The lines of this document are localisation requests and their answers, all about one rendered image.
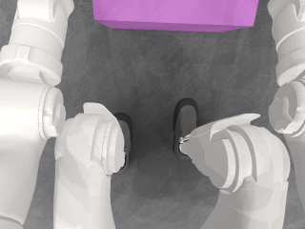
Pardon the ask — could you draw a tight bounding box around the carton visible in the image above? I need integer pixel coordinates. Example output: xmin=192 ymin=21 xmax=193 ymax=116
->
xmin=92 ymin=0 xmax=259 ymax=33

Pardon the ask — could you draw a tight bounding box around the left robot upper arm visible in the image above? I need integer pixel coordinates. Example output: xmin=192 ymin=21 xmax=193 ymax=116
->
xmin=0 ymin=78 xmax=66 ymax=229

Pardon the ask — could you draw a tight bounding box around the robot thigh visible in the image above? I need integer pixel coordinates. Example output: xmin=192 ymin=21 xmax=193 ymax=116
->
xmin=53 ymin=113 xmax=124 ymax=229
xmin=200 ymin=125 xmax=289 ymax=229

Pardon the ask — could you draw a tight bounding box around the robot right thigh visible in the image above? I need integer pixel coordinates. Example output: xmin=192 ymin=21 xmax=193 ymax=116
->
xmin=200 ymin=125 xmax=289 ymax=229

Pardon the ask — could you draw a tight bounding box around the robot left forearm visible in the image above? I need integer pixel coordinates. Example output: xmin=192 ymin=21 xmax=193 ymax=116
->
xmin=0 ymin=0 xmax=74 ymax=86

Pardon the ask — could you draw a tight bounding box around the right robot upper arm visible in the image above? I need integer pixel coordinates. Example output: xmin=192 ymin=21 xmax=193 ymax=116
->
xmin=268 ymin=77 xmax=305 ymax=213

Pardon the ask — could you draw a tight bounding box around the robot right forearm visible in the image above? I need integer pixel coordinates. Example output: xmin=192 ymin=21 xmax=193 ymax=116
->
xmin=267 ymin=0 xmax=305 ymax=87

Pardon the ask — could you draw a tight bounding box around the robot left thigh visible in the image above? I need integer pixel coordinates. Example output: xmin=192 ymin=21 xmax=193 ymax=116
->
xmin=53 ymin=113 xmax=124 ymax=229

